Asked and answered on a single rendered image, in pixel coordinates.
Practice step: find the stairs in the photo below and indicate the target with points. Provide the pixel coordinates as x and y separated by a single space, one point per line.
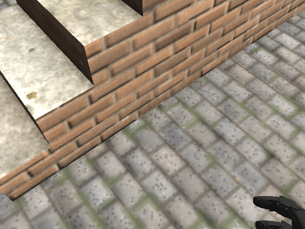
73 73

